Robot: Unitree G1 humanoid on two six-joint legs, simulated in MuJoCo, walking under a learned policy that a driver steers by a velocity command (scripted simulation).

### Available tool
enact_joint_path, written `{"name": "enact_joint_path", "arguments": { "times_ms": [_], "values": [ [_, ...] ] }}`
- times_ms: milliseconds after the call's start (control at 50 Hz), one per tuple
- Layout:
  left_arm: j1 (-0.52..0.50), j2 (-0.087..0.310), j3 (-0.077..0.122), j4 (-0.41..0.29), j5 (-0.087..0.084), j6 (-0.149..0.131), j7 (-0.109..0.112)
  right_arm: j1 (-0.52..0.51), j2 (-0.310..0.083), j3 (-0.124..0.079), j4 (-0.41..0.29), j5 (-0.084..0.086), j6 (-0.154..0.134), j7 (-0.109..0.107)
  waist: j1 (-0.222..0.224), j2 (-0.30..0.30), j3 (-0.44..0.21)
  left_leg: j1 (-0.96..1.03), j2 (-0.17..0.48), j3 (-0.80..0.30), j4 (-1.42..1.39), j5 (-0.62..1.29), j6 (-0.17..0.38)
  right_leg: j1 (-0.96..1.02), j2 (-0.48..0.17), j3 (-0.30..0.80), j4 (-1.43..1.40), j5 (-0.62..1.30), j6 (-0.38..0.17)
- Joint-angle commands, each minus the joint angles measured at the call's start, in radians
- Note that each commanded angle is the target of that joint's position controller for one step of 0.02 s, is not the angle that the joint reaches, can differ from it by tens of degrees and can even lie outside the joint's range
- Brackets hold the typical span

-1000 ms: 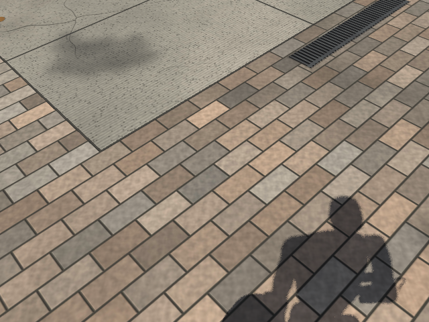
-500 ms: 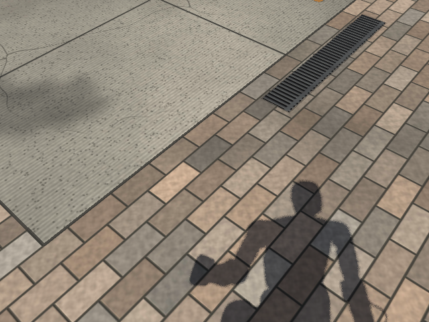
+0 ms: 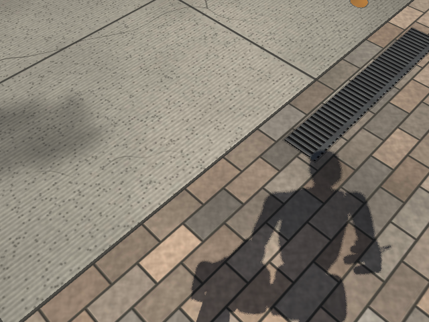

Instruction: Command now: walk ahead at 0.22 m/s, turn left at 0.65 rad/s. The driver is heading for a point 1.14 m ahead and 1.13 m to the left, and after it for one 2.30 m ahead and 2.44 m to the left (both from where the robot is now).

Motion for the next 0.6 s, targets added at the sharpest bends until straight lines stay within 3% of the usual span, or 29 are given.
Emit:
{"name": "enact_joint_path", "arguments": {
  "times_ms": [20,60,80,100,120,140,160,180,200,220,240,280,320,380,460,500,520,540,560,580,600],
  "values": [
    [-0.067,0.170,0.036,-0.095,-0.011,0.018,0.048,0.068,-0.028,-0.003,-0.042,-0.012,0.002,0.029,-0.027,-0.080,-0.147,0.196,-0.082,0.137,-0.157,0.162,-0.006,-0.012,-0.216,-0.022,0.068,0.886,0.075],
    [-0.091,0.178,0.041,-0.123,-0.011,0.050,0.062,0.134,-0.068,-0.021,-0.047,-0.017,0.007,0.044,-0.063,-0.114,-0.188,0.263,-0.131,0.179,-0.167,0.085,0.026,0.019,-0.248,-0.028,0.204,1.012,0.091],
    [-0.125,0.184,0.045,-0.146,-0.012,0.065,0.065,0.207,-0.101,-0.035,-0.042,-0.017,0.010,0.046,-0.103,-0.136,-0.211,0.330,-0.147,0.174,-0.167,0.013,0.060,0.001,-0.266,-0.021,0.300,1.079,0.098],
    [-0.178,0.180,0.046,-0.175,-0.016,0.077,0.062,0.341,-0.150,-0.056,-0.018,-0.017,0.011,0.039,-0.173,-0.124,-0.252,0.457,-0.149,0.127,-0.216,-0.010,0.109,-0.052,-0.264,-0.003,0.472,1.033,0.106],
    [-0.228,0.151,0.036,-0.191,-0.019,0.083,0.043,0.440,-0.181,-0.071,-0.001,-0.018,0.007,0.023,-0.245,-0.001,-0.246,0.592,-0.122,0.050,-0.373,0.168,0.158,-0.159,-0.186,0.002,0.734,0.615,0.130],
    [-0.177,0.024,0.012,-0.215,0.028,0.079,0.005,0.350,-0.211,-0.070,-0.033,-0.039,0.007,0.005,-0.107,0.305,-0.168,0.709,0.024,-0.260,-0.296,0.648,0.271,-0.482,0.023,0.046,1.078,-0.336,0.188],
    [-0.012,0.048,0.007,-0.234,0.012,0.056,-0.019,0.247,-0.276,-0.069,-0.112,-0.091,-0.013,0.006,-0.027,0.275,-0.412,0.861,0.232,-0.781,-0.422,0.540,0.517,-0.652,0.107,0.326,1.338,-0.433,0.221],
    [-0.028,0.150,0.021,-0.233,-0.014,0.036,-0.035,0.129,-0.277,-0.083,-0.183,-0.082,-0.008,0.004,-0.031,0.127,-0.441,0.822,0.253,-0.799,-0.500,0.220,0.496,-0.661,0.034,0.427,1.311,-0.339,0.181],
    [-0.116,0.182,0.033,-0.251,-0.012,0.031,-0.038,0.065,-0.210,-0.068,-0.207,-0.043,-0.001,-0.003,-0.014,-0.031,-0.276,0.665,0.187,-0.689,-0.523,0.088,0.431,-0.679,0.001,0.406,1.205,-0.266,0.161],
    [-0.144,0.174,0.037,-0.249,0.005,0.040,-0.030,0.043,-0.164,-0.052,-0.215,-0.013,0.007,-0.013,0.005,-0.136,-0.238,0.567,0.145,-0.609,-0.527,0.024,0.376,-0.651,-0.038,0.388,1.115,-0.221,0.161],
    [-0.158,0.157,0.035,-0.257,0.015,0.051,-0.025,0.048,-0.160,-0.052,-0.221,-0.003,0.017,-0.020,0.008,-0.127,-0.214,0.484,0.099,-0.553,-0.524,0.016,0.347,-0.596,-0.050,0.384,1.004,-0.203,0.163],
    [-0.170,0.119,0.032,-0.260,0.006,0.064,-0.027,0.051,-0.157,-0.059,-0.240,-0.012,0.042,-0.034,0.011,-0.070,-0.189,0.406,-0.009,-0.439,-0.506,0.058,0.282,-0.497,-0.041,0.351,0.758,-0.170,0.179],
    [-0.185,0.076,0.024,-0.260,-0.007,0.062,-0.022,0.090,-0.184,-0.074,-0.245,-0.016,0.063,-0.051,-0.011,-0.014,-0.227,0.418,-0.029,-0.426,-0.475,0.183,0.262,-0.448,-0.010,0.332,0.606,-0.134,0.206],
    [-0.179,0.086,0.030,-0.254,-0.021,0.067,-0.014,0.086,-0.192,-0.086,-0.263,-0.010,0.090,-0.065,-0.028,0.071,-0.276,0.435,-0.038,-0.450,-0.455,0.094,0.212,-0.395,-0.001,0.350,0.482,-0.029,0.218],
    [-0.191,0.108,0.046,-0.255,-0.023,0.056,-0.021,0.063,-0.173,-0.087,-0.292,-0.011,0.109,-0.060,-0.051,0.160,-0.243,0.431,-0.058,-0.524,-0.441,-0.088,0.164,-0.333,0.000,0.363,0.312,-0.004,0.194],
    [-0.129,0.133,0.064,-0.234,-0.021,0.041,-0.030,0.024,-0.165,-0.084,-0.313,-0.004,0.112,-0.056,-0.019,0.179,-0.234,0.404,-0.083,-0.547,-0.389,-0.126,0.135,-0.226,-0.023,0.357,0.127,0.078,0.166],
    [-0.091,0.159,0.076,-0.220,-0.014,0.039,-0.030,0.023,-0.140,-0.075,-0.322,-0.001,0.113,-0.053,-0.013,0.137,-0.247,0.341,-0.129,-0.516,-0.316,-0.260,0.105,-0.115,-0.102,0.388,0.030,0.149,0.134],
    [-0.104,0.222,0.089,-0.237,0.004,0.048,-0.025,0.110,-0.077,-0.056,-0.313,-0.010,0.116,-0.050,-0.066,-0.062,-0.286,0.214,-0.234,-0.370,-0.089,-0.563,0.064,0.014,-0.329,0.579,0.013,0.176,0.039],
    [-0.130,0.246,0.090,-0.250,0.047,0.056,-0.028,0.114,-0.117,-0.064,-0.351,-0.014,0.101,-0.039,-0.103,-0.304,-0.237,0.037,-0.284,-0.228,0.145,-0.639,0.018,-0.033,-0.470,0.806,-0.047,0.242,-0.098],
    [-0.174,0.201,0.087,-0.277,0.045,0.052,-0.021,0.118,-0.208,-0.084,-0.335,-0.020,0.088,-0.027,-0.106,-0.286,-0.200,-0.011,-0.182,-0.186,0.312,-0.560,-0.025,-0.072,-0.506,0.794,-0.053,0.237,-0.139],
    [-0.213,0.144,0.074,-0.295,0.028,0.056,-0.010,0.122,-0.243,-0.094,-0.301,-0.012,0.092,-0.025,-0.095,-0.195,-0.175,-0.005,-0.145,-0.167,0.365,-0.473,-0.043,-0.096,-0.430,0.645,-0.021,0.186,-0.098]
  ]
}}
Velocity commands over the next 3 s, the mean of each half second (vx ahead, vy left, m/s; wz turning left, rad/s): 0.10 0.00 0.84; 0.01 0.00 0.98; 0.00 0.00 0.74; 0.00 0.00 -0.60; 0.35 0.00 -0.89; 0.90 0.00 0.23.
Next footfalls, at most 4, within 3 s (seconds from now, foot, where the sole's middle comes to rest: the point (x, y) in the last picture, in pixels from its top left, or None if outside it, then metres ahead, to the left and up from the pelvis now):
0.12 left None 0.26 0.08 -0.78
0.52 right None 0.36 -0.11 -0.78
0.98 left None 0.12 0.06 -0.78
1.40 right None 0.36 0.04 -0.78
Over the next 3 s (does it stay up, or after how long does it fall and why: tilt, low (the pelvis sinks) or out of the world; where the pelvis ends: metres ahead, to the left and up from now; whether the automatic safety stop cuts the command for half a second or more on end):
stays up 0.64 0.18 0.00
